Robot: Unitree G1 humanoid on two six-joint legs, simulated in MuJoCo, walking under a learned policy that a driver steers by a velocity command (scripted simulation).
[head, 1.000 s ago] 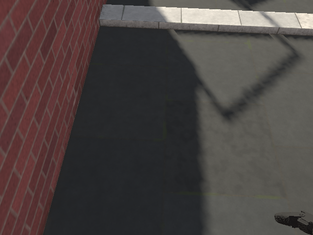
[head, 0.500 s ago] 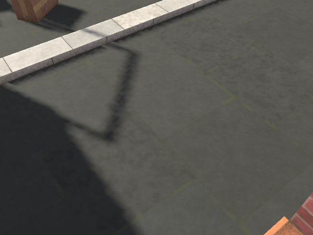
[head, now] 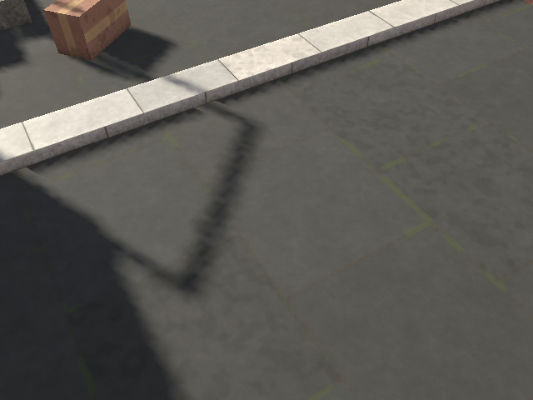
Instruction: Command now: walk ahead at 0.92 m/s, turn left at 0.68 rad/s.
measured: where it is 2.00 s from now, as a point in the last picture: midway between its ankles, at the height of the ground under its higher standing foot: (91, 201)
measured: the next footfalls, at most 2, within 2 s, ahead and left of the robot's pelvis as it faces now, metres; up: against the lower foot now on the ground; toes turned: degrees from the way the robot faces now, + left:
left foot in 0.32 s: +0.39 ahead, +0.09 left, -0.12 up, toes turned +26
right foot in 0.68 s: +0.86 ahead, +0.08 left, -0.12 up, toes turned +42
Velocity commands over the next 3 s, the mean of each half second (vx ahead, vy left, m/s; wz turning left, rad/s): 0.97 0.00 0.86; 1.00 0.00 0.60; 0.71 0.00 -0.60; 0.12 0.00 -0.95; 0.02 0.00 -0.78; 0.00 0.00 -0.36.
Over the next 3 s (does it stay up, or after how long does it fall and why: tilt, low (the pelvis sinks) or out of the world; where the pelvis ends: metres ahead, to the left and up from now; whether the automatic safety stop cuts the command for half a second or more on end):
stays up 1.25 0.63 -0.13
